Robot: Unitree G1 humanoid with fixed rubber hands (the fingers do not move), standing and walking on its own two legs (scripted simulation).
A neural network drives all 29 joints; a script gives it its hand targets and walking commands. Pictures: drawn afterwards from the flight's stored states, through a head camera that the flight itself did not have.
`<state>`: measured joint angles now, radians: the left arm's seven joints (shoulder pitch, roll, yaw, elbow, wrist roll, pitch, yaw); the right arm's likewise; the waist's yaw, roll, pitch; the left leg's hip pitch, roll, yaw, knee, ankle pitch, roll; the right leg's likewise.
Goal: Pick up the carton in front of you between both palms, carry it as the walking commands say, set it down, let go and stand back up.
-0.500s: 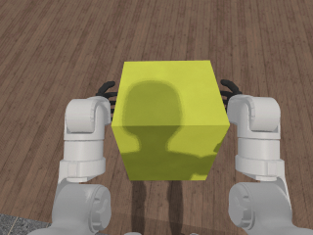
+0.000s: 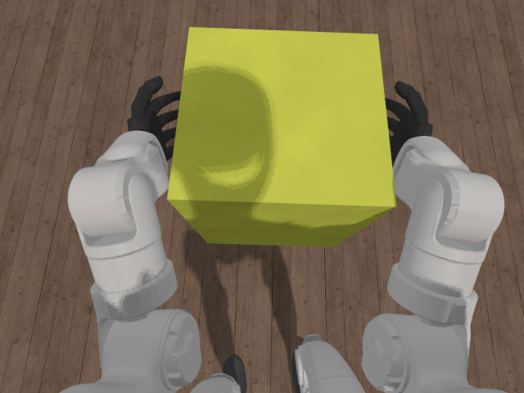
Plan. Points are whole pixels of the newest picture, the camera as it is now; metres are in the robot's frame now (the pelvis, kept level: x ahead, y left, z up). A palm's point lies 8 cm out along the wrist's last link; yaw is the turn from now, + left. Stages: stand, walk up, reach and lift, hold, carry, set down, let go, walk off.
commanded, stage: carry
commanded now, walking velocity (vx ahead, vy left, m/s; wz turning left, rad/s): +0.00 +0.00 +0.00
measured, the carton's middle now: (276, 159) +0.43 -0.03 +0.06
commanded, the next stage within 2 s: none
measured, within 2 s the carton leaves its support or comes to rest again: neither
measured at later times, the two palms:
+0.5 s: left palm (138, 104) +0.47 +0.14 +0.13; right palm (373, 90) +0.48 -0.16 +0.12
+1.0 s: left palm (127, 112) +0.46 +0.15 +0.13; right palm (373, 94) +0.47 -0.15 +0.14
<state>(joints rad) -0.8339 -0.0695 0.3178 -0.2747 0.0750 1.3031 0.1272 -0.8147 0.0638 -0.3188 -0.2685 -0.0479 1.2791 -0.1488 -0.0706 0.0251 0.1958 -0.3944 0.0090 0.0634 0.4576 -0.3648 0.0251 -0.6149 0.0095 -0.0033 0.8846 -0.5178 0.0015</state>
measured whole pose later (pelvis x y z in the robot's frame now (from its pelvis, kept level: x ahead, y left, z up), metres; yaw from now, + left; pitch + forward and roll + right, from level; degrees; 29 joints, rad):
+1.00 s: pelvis +0.11 -0.01 +0.00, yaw +2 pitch +0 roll -1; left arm -0.69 0.01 0.19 0.25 0.06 1.24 0.12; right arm -0.69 -0.01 -0.21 0.25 -0.06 1.23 -0.13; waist 0.01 0.02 -0.05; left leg -0.10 0.02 0.03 0.45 -0.52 -0.01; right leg -0.21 0.01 -0.07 0.57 -0.53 -0.03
